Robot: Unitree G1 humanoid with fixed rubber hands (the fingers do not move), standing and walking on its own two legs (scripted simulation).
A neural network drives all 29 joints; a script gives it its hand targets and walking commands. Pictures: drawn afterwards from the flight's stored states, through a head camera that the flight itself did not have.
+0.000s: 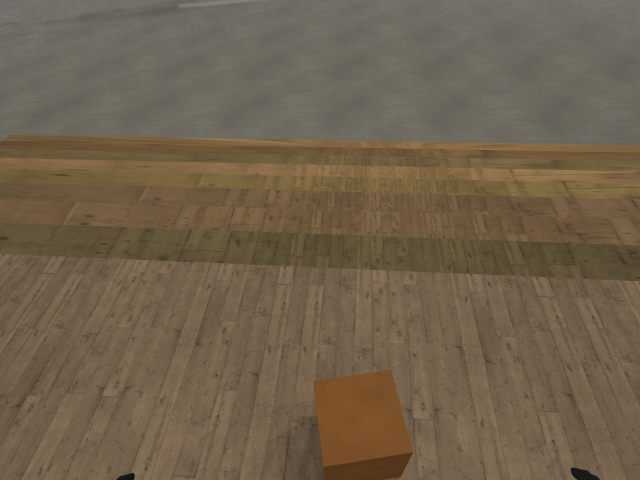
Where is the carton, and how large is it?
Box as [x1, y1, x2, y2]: [313, 370, 412, 479]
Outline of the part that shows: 390,370 313,381 325,479 383,479 401,475 412,453 412,450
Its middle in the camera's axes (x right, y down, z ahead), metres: +0.10 +0.53 +1.05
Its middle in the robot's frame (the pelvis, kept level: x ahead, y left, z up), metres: +0.38 -0.04 -0.66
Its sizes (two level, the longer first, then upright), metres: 0.210 0.200 0.250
